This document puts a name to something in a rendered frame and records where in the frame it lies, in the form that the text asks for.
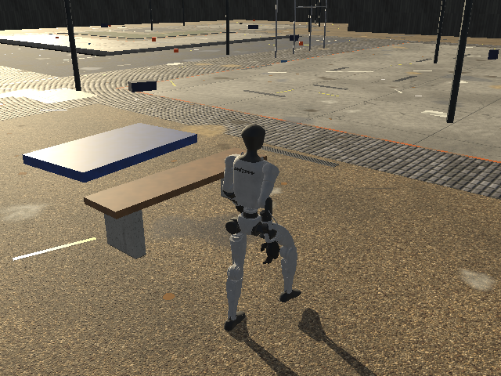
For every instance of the left robot forearm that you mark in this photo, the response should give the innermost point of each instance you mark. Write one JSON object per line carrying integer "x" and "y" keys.
{"x": 232, "y": 197}

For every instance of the robot right thigh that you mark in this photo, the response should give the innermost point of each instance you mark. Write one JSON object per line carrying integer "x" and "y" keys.
{"x": 284, "y": 239}

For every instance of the right robot upper arm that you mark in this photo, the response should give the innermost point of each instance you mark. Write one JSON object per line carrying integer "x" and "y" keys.
{"x": 270, "y": 174}

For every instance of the right robot forearm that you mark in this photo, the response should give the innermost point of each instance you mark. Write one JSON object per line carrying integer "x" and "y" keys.
{"x": 266, "y": 220}

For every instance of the right robot hand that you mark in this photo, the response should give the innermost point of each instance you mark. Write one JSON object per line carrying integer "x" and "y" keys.
{"x": 272, "y": 250}

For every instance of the robot left thigh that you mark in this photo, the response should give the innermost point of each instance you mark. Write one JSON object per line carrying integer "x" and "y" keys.
{"x": 238, "y": 243}

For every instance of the left robot upper arm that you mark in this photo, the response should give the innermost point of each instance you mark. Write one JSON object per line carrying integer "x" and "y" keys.
{"x": 228, "y": 173}

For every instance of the robot thigh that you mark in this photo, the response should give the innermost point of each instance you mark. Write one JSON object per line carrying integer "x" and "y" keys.
{"x": 238, "y": 243}
{"x": 284, "y": 239}

